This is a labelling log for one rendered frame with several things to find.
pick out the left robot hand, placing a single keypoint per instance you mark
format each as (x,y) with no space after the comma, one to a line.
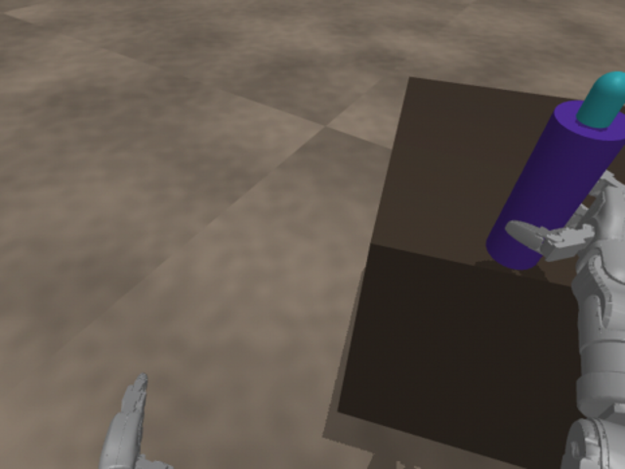
(122,444)

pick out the right robot arm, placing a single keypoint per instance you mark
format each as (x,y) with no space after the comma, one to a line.
(598,442)

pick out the right robot hand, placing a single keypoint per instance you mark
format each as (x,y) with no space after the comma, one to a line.
(605,219)

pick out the bottle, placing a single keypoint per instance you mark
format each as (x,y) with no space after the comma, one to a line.
(579,142)

